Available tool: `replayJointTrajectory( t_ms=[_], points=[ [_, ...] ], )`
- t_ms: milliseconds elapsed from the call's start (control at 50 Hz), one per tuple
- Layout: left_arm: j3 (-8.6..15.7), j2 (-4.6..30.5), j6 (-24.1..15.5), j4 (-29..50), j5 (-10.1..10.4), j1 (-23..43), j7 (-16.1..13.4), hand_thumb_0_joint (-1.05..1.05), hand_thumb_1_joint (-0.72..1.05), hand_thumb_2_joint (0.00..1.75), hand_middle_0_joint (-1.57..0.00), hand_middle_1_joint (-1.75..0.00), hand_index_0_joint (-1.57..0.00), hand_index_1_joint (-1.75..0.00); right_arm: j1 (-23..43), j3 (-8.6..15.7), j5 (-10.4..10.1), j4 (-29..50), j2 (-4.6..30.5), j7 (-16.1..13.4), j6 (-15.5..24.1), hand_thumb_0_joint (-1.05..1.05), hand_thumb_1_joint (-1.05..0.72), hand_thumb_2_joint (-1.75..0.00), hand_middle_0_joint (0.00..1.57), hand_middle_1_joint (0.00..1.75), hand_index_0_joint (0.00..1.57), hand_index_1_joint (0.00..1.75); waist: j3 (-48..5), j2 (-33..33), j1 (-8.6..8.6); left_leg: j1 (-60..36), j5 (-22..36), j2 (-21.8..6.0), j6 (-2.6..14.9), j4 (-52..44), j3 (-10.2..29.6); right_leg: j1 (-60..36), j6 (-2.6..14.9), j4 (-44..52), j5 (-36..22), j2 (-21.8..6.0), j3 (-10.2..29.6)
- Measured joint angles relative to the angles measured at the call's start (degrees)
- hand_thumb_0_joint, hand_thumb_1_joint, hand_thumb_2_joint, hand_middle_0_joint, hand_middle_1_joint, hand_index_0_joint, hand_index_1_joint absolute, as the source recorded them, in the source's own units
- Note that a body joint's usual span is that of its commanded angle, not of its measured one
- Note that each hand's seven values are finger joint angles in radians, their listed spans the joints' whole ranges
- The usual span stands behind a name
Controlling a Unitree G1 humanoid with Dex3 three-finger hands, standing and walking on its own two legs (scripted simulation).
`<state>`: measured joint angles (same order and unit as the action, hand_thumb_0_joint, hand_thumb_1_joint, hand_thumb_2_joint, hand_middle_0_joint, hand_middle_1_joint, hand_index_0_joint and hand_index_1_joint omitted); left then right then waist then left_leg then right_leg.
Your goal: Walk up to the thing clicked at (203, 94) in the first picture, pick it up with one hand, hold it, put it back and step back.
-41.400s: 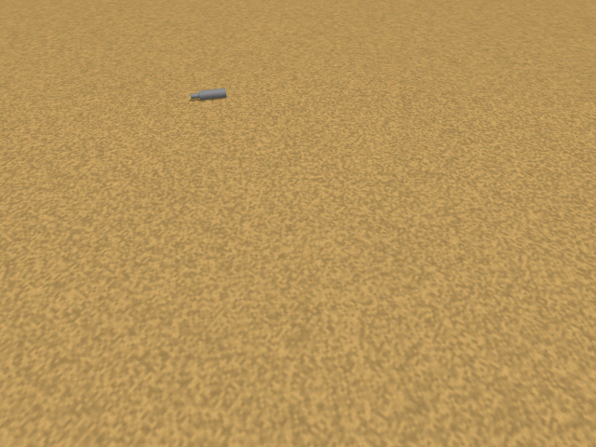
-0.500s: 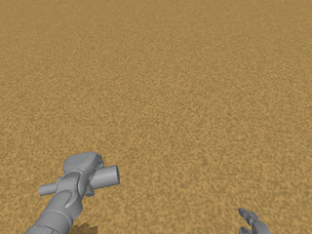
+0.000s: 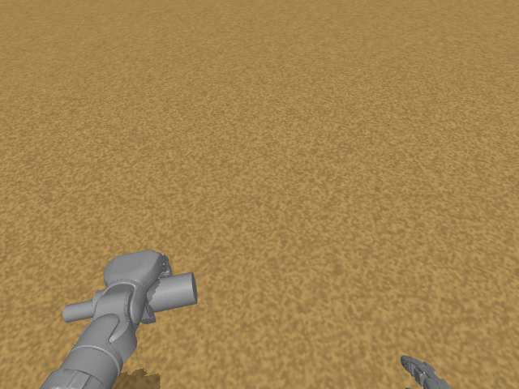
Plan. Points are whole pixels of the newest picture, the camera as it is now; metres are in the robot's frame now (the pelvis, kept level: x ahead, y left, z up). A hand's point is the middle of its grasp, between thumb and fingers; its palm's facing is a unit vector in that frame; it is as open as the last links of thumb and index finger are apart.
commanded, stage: crouch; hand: left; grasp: from above
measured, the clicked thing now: (132, 300) +0.30 +0.25 -0.08
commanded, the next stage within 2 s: lower in 1.84 s
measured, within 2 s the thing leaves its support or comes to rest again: neither
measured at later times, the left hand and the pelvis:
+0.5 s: hand (168, 317) +0.33 +0.22 -0.23, palm faces -0.42 -0.01 -0.91, open 8.6 cm; pelvis -0.03 +0.00 -0.10, yaw +0 degrees
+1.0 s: hand (191, 331) +0.38 +0.22 -0.46, palm faces -0.46 -0.09 -0.88, open 8.6 cm; pelvis -0.06 +0.00 -0.30, yaw -1 degrees
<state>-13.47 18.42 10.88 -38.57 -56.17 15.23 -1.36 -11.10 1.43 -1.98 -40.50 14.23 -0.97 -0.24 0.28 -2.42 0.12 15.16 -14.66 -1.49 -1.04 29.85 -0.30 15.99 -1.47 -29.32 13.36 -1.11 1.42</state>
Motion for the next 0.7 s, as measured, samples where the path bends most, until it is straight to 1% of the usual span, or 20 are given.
replayJointTrajectory(
  t_ms=[80,160,240,300,400,480,520,580,640,700],
  points=[
    [0.29,0.08,-0.47,-3.37,-0.55,1.43,-1.90,0.00,0.20,0.29,-0.85,-0.40,-0.85,-0.37,0.20,0.34,0.09,-0.23,-0.23,0.45,-0.02,0.01,-0.89,-0.90,0.20,0.30,0.21,0.30,0.17,0.25,0.45,0.69,0.02,0.03,0.01,0.38,0.17,0.60,-0.01,-0.32,0.01,-0.03,-0.15],
    [0.42,-0.03,-2.33,-7.84,-0.80,2.65,-3.98,0.00,0.20,0.30,-0.86,-0.40,-0.86,-0.37,-0.04,0.66,0.19,-0.24,-0.36,0.83,0.02,0.01,-0.88,-0.90,0.20,0.30,0.21,0.30,0.40,0.81,0.92,2.31,0.00,0.05,0.01,1.08,0.24,2.19,-0.01,-0.99,0.04,-0.03,-0.19],
    [0.51,-0.58,-4.39,-14.62,-1.82,4.84,-7.78,0.00,0.19,0.29,-0.87,-0.40,-0.87,-0.37,-0.36,0.77,0.65,-0.65,-0.22,1.12,0.06,0.01,-0.88,-0.89,0.20,0.30,0.21,0.30,0.12,1.64,1.72,6.95,-0.89,0.00,-0.02,4.24,0.47,6.62,0.00,-3.84,0.80,0.04,-0.32],
    [1.45,-0.84,-5.81,-20.14,-3.50,7.60,-11.23,0.00,0.20,0.27,-0.87,-0.40,-0.87,-0.37,-0.67,0.99,1.31,-1.11,0.03,1.39,0.39,0.01,-0.88,-0.89,0.20,0.30,0.21,0.30,-0.94,2.40,2.52,14.21,-2.87,-0.11,-0.06,10.09,0.76,13.68,0.01,-9.35,2.62,0.20,-0.43],
    [4.34,-0.73,-7.54,-25.61,-6.83,12.21,-17.45,0.00,0.21,0.25,-0.86,-0.42,-0.86,-0.38,-1.95,2.01,2.54,-1.74,0.90,1.64,0.99,0.01,-0.88,-0.89,0.20,0.29,0.21,0.30,-4.38,2.96,3.96,31.01,-8.26,-0.26,-0.16,24.96,1.41,30.17,-0.39,-23.67,7.74,0.50,-0.58],
    [6.26,0.06,-7.58,-30.59,-8.24,17.32,-21.99,0.00,0.22,0.24,-0.85,-0.42,-0.86,-0.38,-2.60,2.45,3.25,-2.64,1.39,1.27,1.39,0.01,-0.89,-0.89,0.20,0.29,0.21,0.30,-7.21,2.53,5.56,44.55,-12.50,-0.33,-0.08,37.14,1.90,43.50,-0.67,-35.38,11.73,0.73,-0.63],
    [7.76,1.05,-7.35,-33.00,-8.16,20.16,-23.41,0.00,0.23,0.24,-0.84,-0.42,-0.85,-0.38,-2.71,2.42,3.69,-2.92,1.31,1.20,1.67,0.01,-0.89,-0.89,0.20,0.29,0.21,0.30,-8.50,2.28,6.57,51.28,-14.24,-0.37,-0.04,42.79,2.09,50.19,-0.77,-40.86,13.34,0.88,-0.60],
    [9.54,2.80,-6.20,-34.44,-6.84,23.46,-24.54,0.00,0.24,0.23,-0.84,-0.41,-0.84,-0.37,-2.84,2.24,4.36,-3.08,0.83,1.24,2.04,0.01,-0.88,-0.89,0.20,0.29,0.20,0.30,-9.90,1.68,8.03,60.47,-16.38,-0.32,0.06,50.33,2.39,59.29,-0.79,-48.19,15.35,1.02,-0.60],
    [10.65,3.98,-5.09,-34.69,-5.27,26.05,-24.50,0.00,0.25,0.23,-0.83,-0.40,-0.84,-0.36,-2.68,2.07,4.79,-3.63,-0.05,1.32,2.27,0.01,-0.88,-0.89,0.20,0.29,0.20,0.30,-10.28,0.95,8.91,67.68,-17.90,-0.13,0.21,56.31,2.65,66.39,-0.83,-54.04,16.82,1.00,-0.60],
    [11.66,4.71,-4.87,-34.96,-4.03,27.95,-23.32,0.00,0.25,0.23,-0.83,-0.40,-0.84,-0.35,-2.38,1.74,5.18,-4.09,-1.05,1.45,2.34,0.01,-0.88,-0.89,0.20,0.29,0.21,0.30,-10.53,0.14,9.37,73.48,-19.02,0.09,0.31,61.08,2.85,72.08,-0.86,-58.72,17.96,0.93,-0.58]
  ],
)
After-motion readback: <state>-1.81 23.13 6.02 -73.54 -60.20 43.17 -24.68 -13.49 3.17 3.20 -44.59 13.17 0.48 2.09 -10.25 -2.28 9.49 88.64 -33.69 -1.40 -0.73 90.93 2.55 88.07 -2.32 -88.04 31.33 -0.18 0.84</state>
